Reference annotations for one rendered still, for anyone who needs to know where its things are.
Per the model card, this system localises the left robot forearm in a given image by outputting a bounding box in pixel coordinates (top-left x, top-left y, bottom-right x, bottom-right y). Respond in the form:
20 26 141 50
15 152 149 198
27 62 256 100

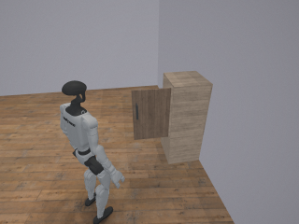
62 130 71 142

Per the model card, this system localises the cupboard door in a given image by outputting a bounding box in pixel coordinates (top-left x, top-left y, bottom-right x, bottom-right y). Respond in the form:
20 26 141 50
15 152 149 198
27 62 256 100
131 88 172 140

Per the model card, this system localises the right robot forearm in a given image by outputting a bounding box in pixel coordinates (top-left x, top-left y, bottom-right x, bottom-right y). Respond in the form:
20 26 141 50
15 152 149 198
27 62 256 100
95 146 117 175

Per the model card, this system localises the handle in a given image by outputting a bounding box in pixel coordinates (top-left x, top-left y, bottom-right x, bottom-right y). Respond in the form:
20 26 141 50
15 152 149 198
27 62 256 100
135 104 138 120

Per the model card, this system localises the right robot foot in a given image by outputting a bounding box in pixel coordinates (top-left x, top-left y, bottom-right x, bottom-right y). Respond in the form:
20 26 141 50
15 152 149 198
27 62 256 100
93 206 113 224

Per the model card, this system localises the robot right shin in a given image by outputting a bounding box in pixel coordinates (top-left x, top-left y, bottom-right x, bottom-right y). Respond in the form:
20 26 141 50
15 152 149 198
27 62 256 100
95 188 109 218

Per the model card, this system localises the right robot upper arm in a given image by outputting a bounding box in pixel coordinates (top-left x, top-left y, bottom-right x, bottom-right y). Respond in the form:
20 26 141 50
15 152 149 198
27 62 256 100
82 114 102 156

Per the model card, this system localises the right robot hand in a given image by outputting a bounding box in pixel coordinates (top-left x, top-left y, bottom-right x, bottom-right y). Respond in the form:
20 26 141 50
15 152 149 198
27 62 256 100
110 170 125 189

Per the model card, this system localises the left robot upper arm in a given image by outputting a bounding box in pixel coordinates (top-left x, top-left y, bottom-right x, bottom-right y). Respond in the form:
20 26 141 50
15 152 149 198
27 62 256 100
60 103 71 131

